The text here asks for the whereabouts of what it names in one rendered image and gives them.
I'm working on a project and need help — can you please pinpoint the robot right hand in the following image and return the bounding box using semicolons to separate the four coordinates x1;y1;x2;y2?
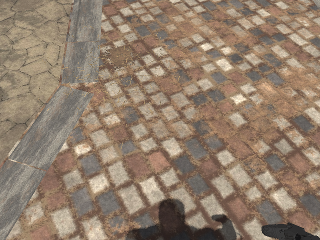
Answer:
261;222;320;240

